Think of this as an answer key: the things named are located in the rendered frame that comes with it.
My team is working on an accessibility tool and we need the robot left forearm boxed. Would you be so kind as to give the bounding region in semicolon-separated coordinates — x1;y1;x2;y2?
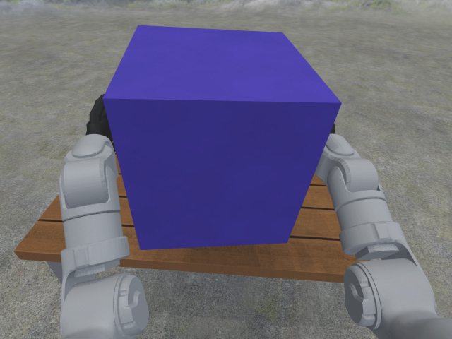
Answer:
58;134;130;337

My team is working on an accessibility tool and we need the left robot upper arm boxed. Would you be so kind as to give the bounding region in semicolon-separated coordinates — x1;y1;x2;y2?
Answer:
61;273;149;339

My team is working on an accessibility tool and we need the table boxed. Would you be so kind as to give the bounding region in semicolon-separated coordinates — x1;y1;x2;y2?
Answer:
14;141;370;284

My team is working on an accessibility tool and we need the robot right forearm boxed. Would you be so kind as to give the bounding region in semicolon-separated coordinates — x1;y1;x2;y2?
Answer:
314;134;436;311

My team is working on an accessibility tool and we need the carton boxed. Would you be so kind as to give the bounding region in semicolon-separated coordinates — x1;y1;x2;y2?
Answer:
103;25;342;250

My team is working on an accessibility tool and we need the robot left hand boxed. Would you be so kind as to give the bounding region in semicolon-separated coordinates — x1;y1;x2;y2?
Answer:
86;94;116;151

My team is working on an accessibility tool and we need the right robot upper arm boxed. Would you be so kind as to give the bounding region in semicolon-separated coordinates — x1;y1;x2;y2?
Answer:
344;258;452;339

